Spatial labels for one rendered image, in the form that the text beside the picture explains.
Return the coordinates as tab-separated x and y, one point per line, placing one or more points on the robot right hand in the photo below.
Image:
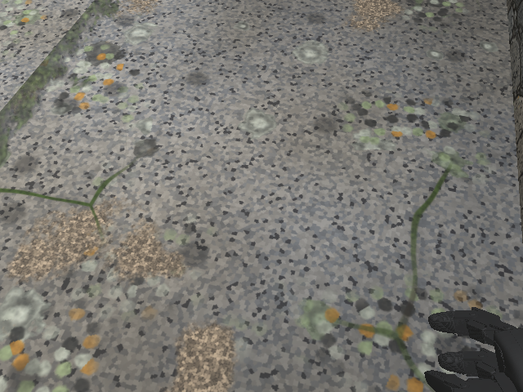
501	371

